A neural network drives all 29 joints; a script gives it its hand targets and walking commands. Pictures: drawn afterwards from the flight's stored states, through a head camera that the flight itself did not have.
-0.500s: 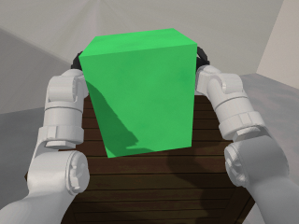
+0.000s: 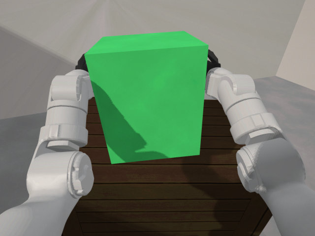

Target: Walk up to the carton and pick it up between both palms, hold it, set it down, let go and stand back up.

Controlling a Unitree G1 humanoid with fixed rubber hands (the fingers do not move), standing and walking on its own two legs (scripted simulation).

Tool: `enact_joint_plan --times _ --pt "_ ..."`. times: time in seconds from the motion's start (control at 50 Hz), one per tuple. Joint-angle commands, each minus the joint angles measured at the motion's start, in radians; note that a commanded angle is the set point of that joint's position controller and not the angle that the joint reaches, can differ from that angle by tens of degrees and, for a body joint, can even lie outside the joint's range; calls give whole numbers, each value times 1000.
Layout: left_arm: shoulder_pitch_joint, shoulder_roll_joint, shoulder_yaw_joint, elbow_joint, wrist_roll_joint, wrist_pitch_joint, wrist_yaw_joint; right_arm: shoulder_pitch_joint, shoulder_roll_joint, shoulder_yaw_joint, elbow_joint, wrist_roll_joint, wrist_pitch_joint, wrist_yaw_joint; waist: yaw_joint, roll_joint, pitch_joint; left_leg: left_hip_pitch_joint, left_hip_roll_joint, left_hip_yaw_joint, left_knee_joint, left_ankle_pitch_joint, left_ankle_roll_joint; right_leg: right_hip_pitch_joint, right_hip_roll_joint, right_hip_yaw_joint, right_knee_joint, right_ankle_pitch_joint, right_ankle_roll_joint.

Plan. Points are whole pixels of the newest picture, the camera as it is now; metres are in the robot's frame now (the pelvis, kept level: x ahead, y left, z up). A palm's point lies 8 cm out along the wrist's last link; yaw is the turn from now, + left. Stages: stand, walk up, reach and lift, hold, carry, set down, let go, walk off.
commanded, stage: hold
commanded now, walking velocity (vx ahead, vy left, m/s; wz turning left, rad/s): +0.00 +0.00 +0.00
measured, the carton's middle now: (149, 93) +0.38 +0.01 +0.27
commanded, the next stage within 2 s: none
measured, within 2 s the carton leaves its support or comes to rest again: neither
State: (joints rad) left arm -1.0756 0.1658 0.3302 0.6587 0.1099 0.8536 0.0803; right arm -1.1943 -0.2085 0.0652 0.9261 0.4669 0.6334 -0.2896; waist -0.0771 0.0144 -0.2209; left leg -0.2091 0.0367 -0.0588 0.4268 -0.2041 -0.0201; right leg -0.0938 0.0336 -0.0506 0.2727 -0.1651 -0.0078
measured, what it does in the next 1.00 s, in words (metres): stands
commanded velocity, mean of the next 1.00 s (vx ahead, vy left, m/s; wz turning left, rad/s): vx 0.00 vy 0.00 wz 0.00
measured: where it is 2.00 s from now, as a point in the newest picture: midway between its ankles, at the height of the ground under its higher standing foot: outside the picture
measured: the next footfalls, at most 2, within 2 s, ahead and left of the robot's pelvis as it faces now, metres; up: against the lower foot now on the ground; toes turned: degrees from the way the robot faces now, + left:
none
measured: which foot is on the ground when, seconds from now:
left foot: down 0.00-1.00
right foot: down 0.00-1.00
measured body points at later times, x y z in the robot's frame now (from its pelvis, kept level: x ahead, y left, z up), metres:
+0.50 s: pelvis +0.00 +0.00 +0.00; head -0.10 +0.03 +0.44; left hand +0.39 +0.16 +0.31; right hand +0.38 -0.14 +0.33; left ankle +0.02 +0.13 -0.75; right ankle -0.01 -0.12 -0.75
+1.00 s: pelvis -0.01 +0.00 +0.00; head -0.10 +0.02 +0.44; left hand +0.39 +0.17 +0.31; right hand +0.38 -0.14 +0.33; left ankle +0.02 +0.13 -0.75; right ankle -0.01 -0.12 -0.75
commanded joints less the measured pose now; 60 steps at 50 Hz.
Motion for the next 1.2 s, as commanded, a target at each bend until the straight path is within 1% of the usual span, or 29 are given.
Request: enact_joint_plan --times 0.0,0.04,0.06,0.1,0.16,0.24,0.36,0.44,0.48,0.54,0.58,0.62,0.68,0.72,0.76,0.78,0.8,0.82,0.84,0.86,0.9,0.92,0.96,1.02,1.04,1.06,1.08,1.16,1.18 --pt "-905 -663 -321 -292 -185 -96 -145 -876 719 152 -406 212 4 114 -21 53 -402 175 -87 2 -6 350 -48 116 55 58 3 367 79" --pt "-897 -674 -326 -305 -182 -84 -144 -877 706 156 -425 211 8 111 -20 55 -387 199 -84 -6 -5 353 -58 109 61 48 -5 338 70" --pt "-891 -688 -356 -323 -196 -78 -141 -869 693 150 -434 209 8 112 -39 75 -400 205 -84 -7 1 375 -65 105 64 49 -6 345 65" --pt "-904 -696 -376 -369 -198 -73 -138 -856 693 149 -462 212 9 113 -49 91 -418 222 -86 -5 4 376 -68 92 67 48 -6 341 63" --pt "-879 -687 -348 -325 -179 -59 -137 -878 694 152 -453 205 18 119 -24 78 -364 189 -78 -5 -8 331 -61 81 65 48 -6 292 66" --pt "-890 -698 -349 -258 -166 -53 -129 -865 662 107 -350 170 25 136 -39 86 -276 172 -66 -7 -42 227 -63 11 68 43 -29 156 50" --pt "-910 -696 -348 -280 -179 -70 -120 -887 697 136 -352 208 13 144 -4 85 -347 168 -71 -10 -20 326 -63 62 67 55 -9 268 56" --pt "-849 -681 -317 -249 -156 -67 -129 -829 666 133 -312 196 16 144 -12 71 -305 189 -64 -11 -39 291 -67 45 70 50 -22 240 54" --pt "-911 -695 -349 -288 -179 -73 -128 -874 687 132 -352 204 10 144 -16 77 -362 194 -69 -10 -22 306 -66 52 73 47 -17 242 55" --pt "-935 -690 -330 -236 -179 -72 -125 -916 679 114 -333 187 13 147 -17 60 -310 164 -69 -5 -43 223 -55 30 71 42 -33 161 50" --pt "-965 -692 -316 -219 -175 -79 -126 -909 695 82 -293 168 15 148 -12 62 -290 136 -71 -4 -44 184 -50 -3 61 47 -28 136 52" --pt "-920 -668 -274 -160 -153 -86 -130 -918 696 94 -292 166 11 147 12 41 -277 125 -76 0 -50 178 -36 11 53 52 -35 140 59" --pt "-932 -675 -301 -173 -173 -94 -129 -914 699 99 -299 169 8 144 -14 46 -337 149 -81 2 -37 207 -35 25 47 64 -29 185 59" --pt "-929 -671 -285 -154 -177 -94 -133 -941 698 103 -323 179 8 137 -10 32 -335 150 -79 1 -30 224 -39 32 46 59 -26 217 60" --pt "-937 -647 -268 -132 -167 -101 -134 -967 694 107 -320 172 5 133 1 16 -335 141 -86 5 -29 202 -31 35 40 63 -33 201 72" --pt "-937 -651 -270 -124 -161 -102 -135 -957 696 91 -300 170 5 133 -1 32 -315 132 -84 6 -32 185 -30 24 40 63 -37 169 68" --pt "-955 -665 -265 -143 -163 -108 -135 -981 720 109 -330 177 -3 135 11 11 -352 131 -84 7 -28 187 -22 28 42 62 -34 158 69" --pt "-959 -678 -272 -139 -170 -108 -134 -977 714 94 -327 169 -6 133 0 26 -334 133 -86 5 -31 186 -26 12 43 58 -31 163 68" --pt "-949 -676 -275 -123 -164 -107 -133 -976 697 86 -320 167 -5 134 -5 48 -339 142 -83 4 -30 189 -34 12 46 58 -38 162 63" --pt "-935 -667 -262 -112 -162 -107 -134 -962 707 90 -300 172 1 136 4 24 -322 137 -80 0 -36 193 -29 0 49 59 -36 165 58" --pt "-934 -639 -237 -70 -142 -109 -142 -943 680 66 -230 148 4 137 -5 29 -270 115 -80 8 -47 137 -28 -12 40 63 -47 112 60" --pt "-935 -636 -253 -93 -150 -114 -144 -903 685 64 -213 149 4 138 -11 35 -268 118 -77 2 -51 141 -30 -11 36 66 -46 122 58" --pt "-955 -686 -293 -125 -176 -111 -140 -953 673 67 -279 161 -8 136 -32 78 -346 140 -76 -4 -31 201 -46 27 50 58 -29 174 47" --pt "-892 -664 -255 -84 -149 -109 -146 -906 655 62 -249 149 0 130 -28 54 -287 137 -76 -2 -35 206 -48 24 49 57 -37 195 54" --pt "-929 -670 -281 -146 -164 -116 -145 -924 665 79 -279 166 -9 133 -30 60 -354 155 -73 -7 -28 236 -53 47 50 52 -25 211 52" --pt "-917 -671 -276 -128 -157 -112 -145 -907 659 62 -253 159 -3 133 -33 85 -308 140 -77 -10 -28 223 -53 39 48 56 -29 193 50" --pt "-905 -693 -299 -168 -164 -110 -144 -917 657 83 -298 174 -10 133 -26 97 -358 160 -70 -12 -24 291 -59 66 55 54 -19 246 48" --pt "-930 -711 -354 -289 -191 -99 -126 -893 660 108 -348 207 -6 133 -54 116 -409 207 -70 -20 1 368 -79 64 63 48 -4 301 46" --pt "-906 -719 -357 -291 -195 -95 -123 -897 664 118 -367 216 -6 135 -38 125 -407 214 -67 -27 6 380 -86 64 72 45 -5 299 42"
